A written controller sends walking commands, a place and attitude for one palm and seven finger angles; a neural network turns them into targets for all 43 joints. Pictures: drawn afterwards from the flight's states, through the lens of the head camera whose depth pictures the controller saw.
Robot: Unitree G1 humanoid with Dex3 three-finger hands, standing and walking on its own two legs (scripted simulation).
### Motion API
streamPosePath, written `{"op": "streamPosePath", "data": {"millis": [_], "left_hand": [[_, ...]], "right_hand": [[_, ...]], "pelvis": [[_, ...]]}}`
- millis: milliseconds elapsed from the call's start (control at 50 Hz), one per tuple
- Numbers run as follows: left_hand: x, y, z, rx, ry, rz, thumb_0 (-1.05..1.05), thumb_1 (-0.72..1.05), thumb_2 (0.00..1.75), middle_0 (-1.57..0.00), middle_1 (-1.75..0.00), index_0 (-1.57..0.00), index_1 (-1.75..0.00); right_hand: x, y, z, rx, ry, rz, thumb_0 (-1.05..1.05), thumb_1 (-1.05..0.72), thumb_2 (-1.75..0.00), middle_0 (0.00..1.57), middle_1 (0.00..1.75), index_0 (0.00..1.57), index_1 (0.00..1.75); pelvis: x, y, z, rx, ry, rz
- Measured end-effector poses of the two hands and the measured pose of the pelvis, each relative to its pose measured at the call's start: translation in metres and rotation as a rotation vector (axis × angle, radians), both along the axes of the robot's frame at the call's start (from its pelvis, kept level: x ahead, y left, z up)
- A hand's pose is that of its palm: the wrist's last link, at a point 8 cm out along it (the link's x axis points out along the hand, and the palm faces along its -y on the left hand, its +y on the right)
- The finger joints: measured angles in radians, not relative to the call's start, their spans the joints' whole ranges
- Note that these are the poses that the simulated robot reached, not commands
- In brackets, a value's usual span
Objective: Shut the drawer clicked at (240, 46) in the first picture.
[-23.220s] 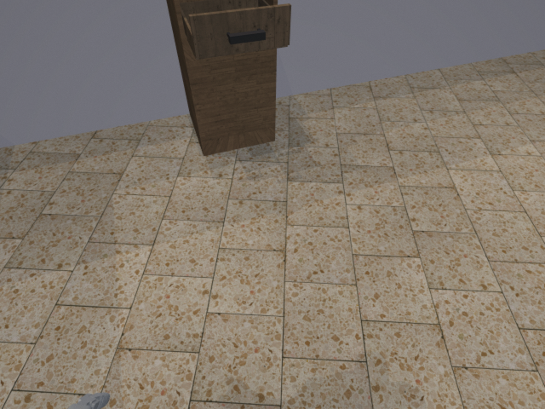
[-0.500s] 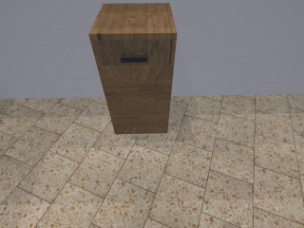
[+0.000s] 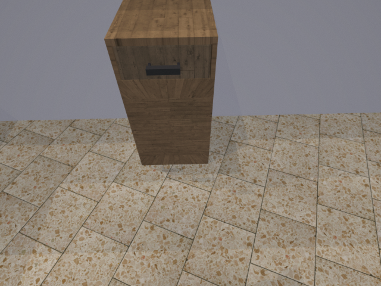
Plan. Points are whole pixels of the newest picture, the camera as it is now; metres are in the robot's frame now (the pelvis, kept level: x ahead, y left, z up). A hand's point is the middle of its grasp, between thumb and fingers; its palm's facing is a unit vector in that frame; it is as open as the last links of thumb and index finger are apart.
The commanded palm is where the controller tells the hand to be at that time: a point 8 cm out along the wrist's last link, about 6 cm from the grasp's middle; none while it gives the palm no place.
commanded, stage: look to check the result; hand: left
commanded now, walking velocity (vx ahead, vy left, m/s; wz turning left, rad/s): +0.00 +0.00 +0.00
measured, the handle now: (163, 67) +0.91 +0.17 -0.04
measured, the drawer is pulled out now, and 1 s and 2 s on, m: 0.00 0.00 0.00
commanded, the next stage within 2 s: stand and wait in 0.30 s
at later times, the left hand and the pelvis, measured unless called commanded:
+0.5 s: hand out of the picture +0.05 +0.19 -0.16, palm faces +0.02 -0.96 -0.27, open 7.4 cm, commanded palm none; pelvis +0.01 -0.01 +0.00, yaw +0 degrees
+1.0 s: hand out of the picture +0.08 +0.20 -0.15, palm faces +0.00 -0.95 -0.32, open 7.4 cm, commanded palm none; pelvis +0.02 -0.02 +0.00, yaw +0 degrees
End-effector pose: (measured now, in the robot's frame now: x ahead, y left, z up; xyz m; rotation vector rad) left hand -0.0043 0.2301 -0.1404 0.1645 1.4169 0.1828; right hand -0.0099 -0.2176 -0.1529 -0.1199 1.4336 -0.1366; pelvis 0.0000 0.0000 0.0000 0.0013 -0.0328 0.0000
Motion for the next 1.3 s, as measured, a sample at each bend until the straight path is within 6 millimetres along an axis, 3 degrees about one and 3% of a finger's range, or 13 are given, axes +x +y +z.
{"op": "streamPosePath", "data": {"millis": [680,1300], "left_hand": [[0.065,0.016,0.016,0.078,-0.119,-0.050,0.00,0.90,0.89,-0.21,-0.30,-0.20,-0.30],[0.084,0.017,0.021,0.098,-0.139,-0.071,0.00,0.90,0.89,-0.21,-0.30,-0.20,-0.30]], "right_hand": [[0.061,-0.057,0.011,-0.081,-0.100,0.050,0.00,-0.90,-0.90,0.20,0.30,0.20,0.30],[0.073,-0.082,0.017,-0.117,-0.111,0.051,0.00,-0.90,-0.90,0.20,0.30,0.20,0.30]], "pelvis": [[0.015,-0.018,0.003,0.003,-0.002,0.001],[0.023,-0.027,0.004,0.003,-0.001,-0.007]]}}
